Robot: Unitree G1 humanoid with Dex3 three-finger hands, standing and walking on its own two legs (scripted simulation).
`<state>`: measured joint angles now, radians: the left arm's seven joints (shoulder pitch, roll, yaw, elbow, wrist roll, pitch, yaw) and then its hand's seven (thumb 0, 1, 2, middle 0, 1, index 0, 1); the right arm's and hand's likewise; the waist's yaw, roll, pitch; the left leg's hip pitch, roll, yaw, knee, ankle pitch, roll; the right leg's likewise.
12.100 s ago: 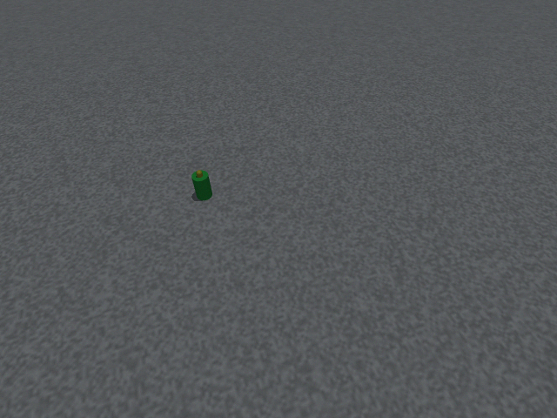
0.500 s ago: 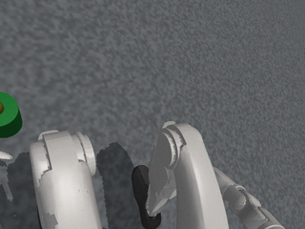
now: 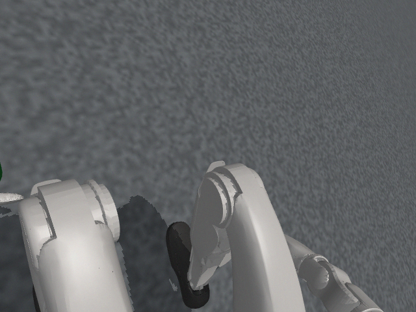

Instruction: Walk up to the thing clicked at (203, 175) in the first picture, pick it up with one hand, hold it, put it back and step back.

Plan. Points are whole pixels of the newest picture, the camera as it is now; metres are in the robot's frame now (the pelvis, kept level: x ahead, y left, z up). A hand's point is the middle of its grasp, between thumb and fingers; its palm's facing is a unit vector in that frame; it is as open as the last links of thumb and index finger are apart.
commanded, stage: close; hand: left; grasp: from the side
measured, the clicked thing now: out of the picture +0.39 +0.30 -0.19
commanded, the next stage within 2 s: settle in 0.60 s
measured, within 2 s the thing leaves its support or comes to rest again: leaves its support in 0.98 s
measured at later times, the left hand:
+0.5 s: hand out of the picture +0.39 +0.29 -0.17, palm faces +0.40 -0.91 +0.01, open 10.9 cm
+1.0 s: hand out of the picture +0.39 +0.30 -0.17, palm faces +0.40 -0.92 +0.01, open 11.0 cm
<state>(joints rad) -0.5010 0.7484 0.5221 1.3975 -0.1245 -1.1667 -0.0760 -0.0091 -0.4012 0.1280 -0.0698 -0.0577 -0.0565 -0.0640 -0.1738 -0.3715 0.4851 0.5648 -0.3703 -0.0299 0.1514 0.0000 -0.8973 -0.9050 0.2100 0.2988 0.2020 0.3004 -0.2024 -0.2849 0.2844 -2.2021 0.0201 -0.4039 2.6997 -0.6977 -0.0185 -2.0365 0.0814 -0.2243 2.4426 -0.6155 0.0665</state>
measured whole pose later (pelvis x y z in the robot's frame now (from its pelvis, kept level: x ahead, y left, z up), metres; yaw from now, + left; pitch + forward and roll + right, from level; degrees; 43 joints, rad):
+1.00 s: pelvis +0.00 +0.00 +0.01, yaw -1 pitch +10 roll -18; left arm -0.51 0.76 0.52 1.29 -0.08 -1.10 0.01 0.03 -0.37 0.94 -0.67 -0.97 -0.61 -0.95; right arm -0.17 -0.36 0.47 0.57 -0.37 0.01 0.16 0.00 -0.90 -0.91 0.21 0.30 0.20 0.30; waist -0.19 -0.29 0.30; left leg -2.20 0.03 -0.42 2.69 -0.71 -0.02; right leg -2.03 0.08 -0.24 2.42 -0.61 0.07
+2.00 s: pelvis +0.03 -0.02 +0.07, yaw +9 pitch +30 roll -7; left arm -0.44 0.41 0.42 0.78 -0.16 -0.66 -0.18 0.04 -0.45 1.03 -0.71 -0.96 -0.65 -0.94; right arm 0.01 -0.29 0.07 0.67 -0.10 0.05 0.08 0.00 -0.90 -0.90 0.21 0.30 0.20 0.30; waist -0.08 -0.03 -0.07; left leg -2.22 0.04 -0.17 2.39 -0.70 -0.04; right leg -2.14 -0.01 -0.07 2.32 -0.70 0.02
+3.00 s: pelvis +0.03 -0.03 +0.11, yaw +12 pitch +32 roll -4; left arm -0.46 0.35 0.43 0.79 -0.15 -0.61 -0.22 0.04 -0.50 1.09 -0.70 -1.00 -0.65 -0.98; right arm 0.07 -0.27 0.01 0.69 -0.07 0.00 0.05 0.01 -0.92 -0.91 0.21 0.30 0.20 0.30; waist -0.08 -0.01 -0.14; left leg -2.11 0.04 -0.11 2.24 -0.69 -0.04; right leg -2.06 -0.02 -0.03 2.20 -0.70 0.02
